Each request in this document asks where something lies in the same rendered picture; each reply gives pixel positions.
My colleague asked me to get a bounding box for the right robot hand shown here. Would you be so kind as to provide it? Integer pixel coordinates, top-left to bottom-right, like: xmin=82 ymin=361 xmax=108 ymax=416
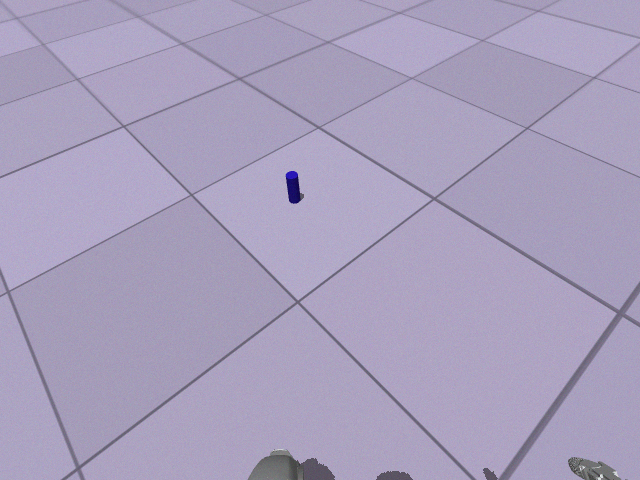
xmin=568 ymin=457 xmax=621 ymax=480

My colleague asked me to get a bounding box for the can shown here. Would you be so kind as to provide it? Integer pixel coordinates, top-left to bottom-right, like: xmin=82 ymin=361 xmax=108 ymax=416
xmin=286 ymin=171 xmax=301 ymax=204

